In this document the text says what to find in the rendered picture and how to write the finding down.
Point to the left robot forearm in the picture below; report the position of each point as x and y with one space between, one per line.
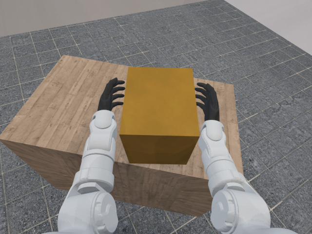
96 170

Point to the robot right hand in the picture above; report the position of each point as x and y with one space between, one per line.
210 106

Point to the robot left hand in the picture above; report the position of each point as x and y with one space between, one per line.
107 97

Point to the carton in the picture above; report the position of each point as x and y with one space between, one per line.
159 122

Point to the right robot forearm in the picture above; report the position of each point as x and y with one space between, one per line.
219 166

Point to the left robot upper arm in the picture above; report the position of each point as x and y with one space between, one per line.
91 213

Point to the right robot upper arm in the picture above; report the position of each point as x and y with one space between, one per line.
238 212

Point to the pedestal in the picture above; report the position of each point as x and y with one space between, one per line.
50 131

